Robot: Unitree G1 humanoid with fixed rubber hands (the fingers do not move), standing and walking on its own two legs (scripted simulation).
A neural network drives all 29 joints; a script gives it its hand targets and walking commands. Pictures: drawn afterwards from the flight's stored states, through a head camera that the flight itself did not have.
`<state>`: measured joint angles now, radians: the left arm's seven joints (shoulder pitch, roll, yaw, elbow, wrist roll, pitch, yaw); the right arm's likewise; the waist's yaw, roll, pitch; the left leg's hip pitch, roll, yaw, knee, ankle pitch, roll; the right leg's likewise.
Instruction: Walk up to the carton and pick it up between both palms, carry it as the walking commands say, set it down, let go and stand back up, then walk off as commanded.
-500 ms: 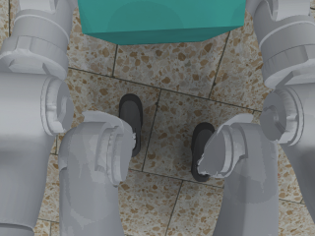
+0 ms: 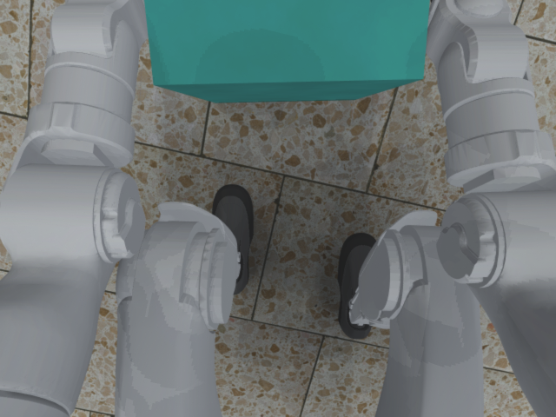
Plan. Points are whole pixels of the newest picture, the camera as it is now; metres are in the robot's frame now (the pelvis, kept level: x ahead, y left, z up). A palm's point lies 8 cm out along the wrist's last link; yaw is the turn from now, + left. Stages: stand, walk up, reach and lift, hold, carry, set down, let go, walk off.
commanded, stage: reach and lift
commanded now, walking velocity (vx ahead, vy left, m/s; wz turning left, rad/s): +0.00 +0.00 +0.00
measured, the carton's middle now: out of the picture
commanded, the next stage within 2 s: none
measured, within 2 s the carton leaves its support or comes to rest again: leaves its support in 0.02 s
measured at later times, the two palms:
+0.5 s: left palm out of the picture +0.53 +0.24 -0.08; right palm out of the picture +0.56 -0.08 -0.08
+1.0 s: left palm out of the picture +0.52 +0.23 -0.01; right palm out of the picture +0.55 -0.09 -0.01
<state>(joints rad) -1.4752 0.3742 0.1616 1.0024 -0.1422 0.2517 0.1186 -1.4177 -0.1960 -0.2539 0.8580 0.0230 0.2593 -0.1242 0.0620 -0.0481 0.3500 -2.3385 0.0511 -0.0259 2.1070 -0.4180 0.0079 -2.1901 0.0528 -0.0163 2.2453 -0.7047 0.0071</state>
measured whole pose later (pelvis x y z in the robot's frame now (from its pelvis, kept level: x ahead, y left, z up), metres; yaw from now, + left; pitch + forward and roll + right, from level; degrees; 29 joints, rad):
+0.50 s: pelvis +0.00 +0.00 +0.04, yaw -1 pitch +44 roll -2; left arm -1.33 0.27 0.37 0.80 0.08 0.36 0.05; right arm -1.34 -0.11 -0.36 0.77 -0.08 0.33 -0.09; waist 0.07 -0.06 0.13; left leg -2.32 0.04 -0.03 1.95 -0.41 0.00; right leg -2.18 0.07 -0.01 2.07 -0.66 0.02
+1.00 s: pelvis +0.01 +0.00 +0.09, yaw -1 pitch +47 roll -2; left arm -1.21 0.18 0.44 0.70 0.15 0.41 0.03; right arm -1.22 -0.05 -0.42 0.69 -0.13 0.37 -0.05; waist 0.06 -0.06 -0.02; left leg -2.22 0.04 -0.03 1.80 -0.40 0.00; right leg -2.10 0.07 0.00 1.91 -0.62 0.02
